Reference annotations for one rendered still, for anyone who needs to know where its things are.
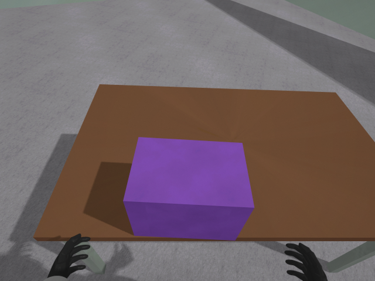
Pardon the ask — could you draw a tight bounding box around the table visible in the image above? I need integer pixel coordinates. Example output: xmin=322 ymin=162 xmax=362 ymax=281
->
xmin=33 ymin=84 xmax=375 ymax=275

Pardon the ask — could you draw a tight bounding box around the right robot hand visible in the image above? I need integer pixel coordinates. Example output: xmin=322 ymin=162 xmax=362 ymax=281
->
xmin=284 ymin=243 xmax=328 ymax=281

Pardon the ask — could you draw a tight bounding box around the carton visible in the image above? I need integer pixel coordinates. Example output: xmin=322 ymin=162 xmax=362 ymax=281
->
xmin=123 ymin=137 xmax=254 ymax=241

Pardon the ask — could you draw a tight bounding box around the left robot hand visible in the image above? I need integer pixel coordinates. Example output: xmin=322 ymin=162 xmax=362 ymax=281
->
xmin=47 ymin=234 xmax=90 ymax=278

